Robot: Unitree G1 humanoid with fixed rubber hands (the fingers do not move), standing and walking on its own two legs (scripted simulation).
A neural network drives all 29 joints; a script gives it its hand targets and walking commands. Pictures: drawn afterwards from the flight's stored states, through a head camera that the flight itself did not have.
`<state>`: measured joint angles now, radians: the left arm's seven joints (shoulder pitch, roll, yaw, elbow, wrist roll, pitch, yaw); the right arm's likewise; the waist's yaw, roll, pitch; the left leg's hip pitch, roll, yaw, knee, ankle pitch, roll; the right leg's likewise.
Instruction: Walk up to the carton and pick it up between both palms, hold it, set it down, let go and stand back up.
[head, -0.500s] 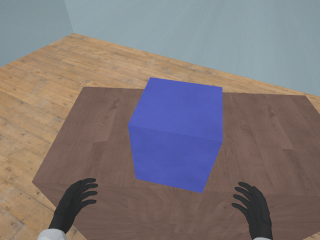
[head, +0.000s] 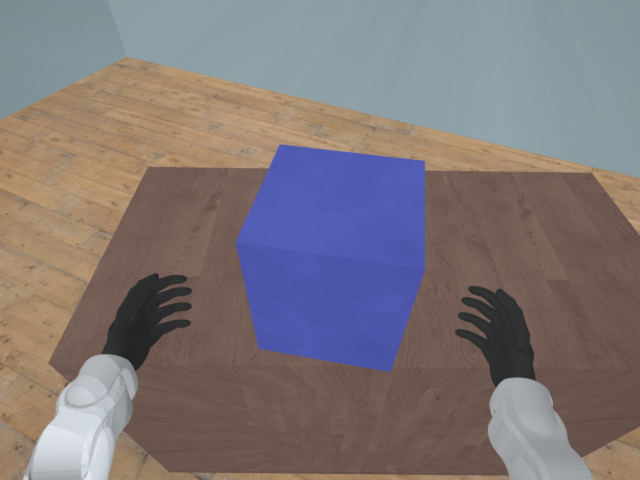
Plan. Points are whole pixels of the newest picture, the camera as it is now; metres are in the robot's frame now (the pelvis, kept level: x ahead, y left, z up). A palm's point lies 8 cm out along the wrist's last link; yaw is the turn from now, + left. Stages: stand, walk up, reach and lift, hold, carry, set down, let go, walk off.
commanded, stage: reach and lift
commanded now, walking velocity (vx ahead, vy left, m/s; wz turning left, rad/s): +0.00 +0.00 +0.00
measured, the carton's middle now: (336, 260) +0.44 -0.01 +0.03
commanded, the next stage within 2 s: none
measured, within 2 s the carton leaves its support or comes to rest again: neither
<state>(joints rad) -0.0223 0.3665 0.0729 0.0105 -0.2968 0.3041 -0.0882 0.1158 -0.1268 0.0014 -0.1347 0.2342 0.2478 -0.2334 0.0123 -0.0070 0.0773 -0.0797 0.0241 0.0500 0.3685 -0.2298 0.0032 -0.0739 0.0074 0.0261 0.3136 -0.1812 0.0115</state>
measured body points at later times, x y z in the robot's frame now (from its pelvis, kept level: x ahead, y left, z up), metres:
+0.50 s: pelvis -0.01 +0.00 +0.00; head +0.00 +0.02 +0.45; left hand +0.37 +0.22 +0.13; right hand +0.33 -0.20 +0.12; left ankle -0.02 +0.11 -0.75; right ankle +0.00 -0.13 -0.75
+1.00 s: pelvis -0.01 +0.00 +0.00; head +0.00 +0.03 +0.45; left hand +0.43 +0.22 +0.19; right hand +0.39 -0.21 +0.17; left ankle -0.02 +0.11 -0.75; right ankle +0.00 -0.13 -0.75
